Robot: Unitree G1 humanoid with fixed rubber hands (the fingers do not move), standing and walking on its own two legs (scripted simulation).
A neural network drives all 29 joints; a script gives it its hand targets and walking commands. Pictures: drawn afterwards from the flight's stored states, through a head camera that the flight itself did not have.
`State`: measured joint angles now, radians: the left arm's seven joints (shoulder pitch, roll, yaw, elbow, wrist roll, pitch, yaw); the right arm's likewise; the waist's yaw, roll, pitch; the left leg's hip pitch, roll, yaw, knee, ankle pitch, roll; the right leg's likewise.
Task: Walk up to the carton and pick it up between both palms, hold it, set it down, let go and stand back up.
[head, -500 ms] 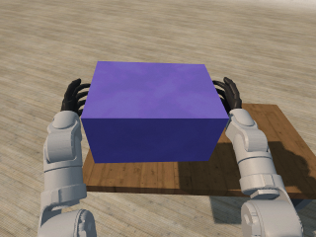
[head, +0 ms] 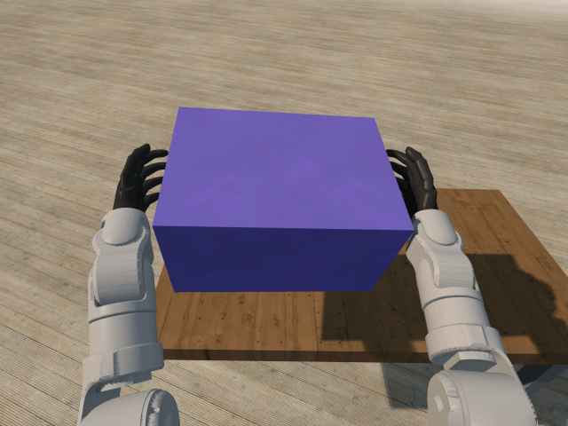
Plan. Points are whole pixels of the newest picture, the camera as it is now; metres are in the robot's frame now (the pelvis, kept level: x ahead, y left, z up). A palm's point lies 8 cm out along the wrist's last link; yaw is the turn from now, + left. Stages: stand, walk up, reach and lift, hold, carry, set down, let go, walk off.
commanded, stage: set down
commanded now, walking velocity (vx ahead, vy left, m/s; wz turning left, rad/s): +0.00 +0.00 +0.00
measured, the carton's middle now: (277, 201) +0.40 -0.01 +0.15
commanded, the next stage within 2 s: none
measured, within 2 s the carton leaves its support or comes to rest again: neither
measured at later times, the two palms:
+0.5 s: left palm (142, 235) +0.35 +0.19 +0.14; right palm (405, 220) +0.37 -0.20 +0.13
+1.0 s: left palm (162, 251) +0.35 +0.17 +0.10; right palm (408, 220) +0.39 -0.22 +0.11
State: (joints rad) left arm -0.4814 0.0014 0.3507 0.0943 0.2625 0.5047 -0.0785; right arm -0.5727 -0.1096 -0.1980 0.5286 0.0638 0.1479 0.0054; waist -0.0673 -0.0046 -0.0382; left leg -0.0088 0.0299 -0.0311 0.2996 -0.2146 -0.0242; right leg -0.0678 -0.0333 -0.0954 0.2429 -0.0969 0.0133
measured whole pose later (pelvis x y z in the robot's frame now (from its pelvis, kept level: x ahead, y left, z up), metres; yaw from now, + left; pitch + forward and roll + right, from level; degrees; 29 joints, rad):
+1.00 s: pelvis +0.00 -0.03 +0.00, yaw +1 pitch +3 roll +0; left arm -0.46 -0.03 0.27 0.37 0.18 0.21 0.08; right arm -0.65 -0.18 -0.28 0.89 -0.01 -0.17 0.10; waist 0.03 -0.02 -0.04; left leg -0.16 0.06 -0.05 0.29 -0.18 -0.06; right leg -0.23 0.00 -0.12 0.26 -0.09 -0.03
